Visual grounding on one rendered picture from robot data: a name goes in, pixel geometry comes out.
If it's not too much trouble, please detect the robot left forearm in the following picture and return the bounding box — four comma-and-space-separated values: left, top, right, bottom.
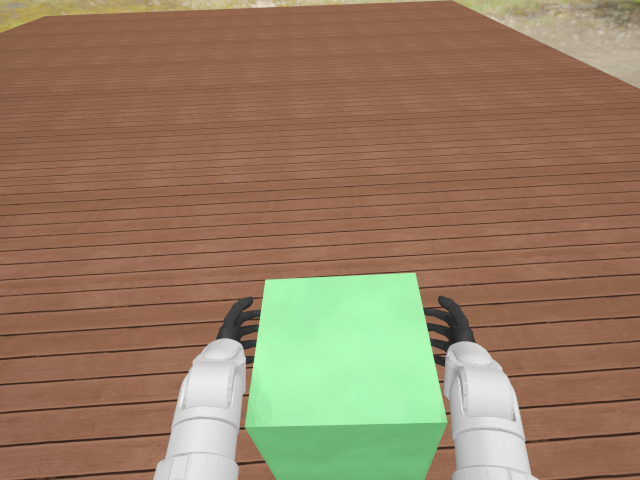
153, 338, 246, 480

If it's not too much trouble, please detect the robot left hand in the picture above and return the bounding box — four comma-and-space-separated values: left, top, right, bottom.
216, 297, 261, 365

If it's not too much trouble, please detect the robot right hand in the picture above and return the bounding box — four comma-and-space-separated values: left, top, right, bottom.
423, 296, 476, 367

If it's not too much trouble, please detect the robot right forearm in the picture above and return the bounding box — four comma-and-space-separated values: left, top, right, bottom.
443, 341, 539, 480

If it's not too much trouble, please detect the carton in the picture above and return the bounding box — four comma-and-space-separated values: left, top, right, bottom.
245, 273, 448, 480

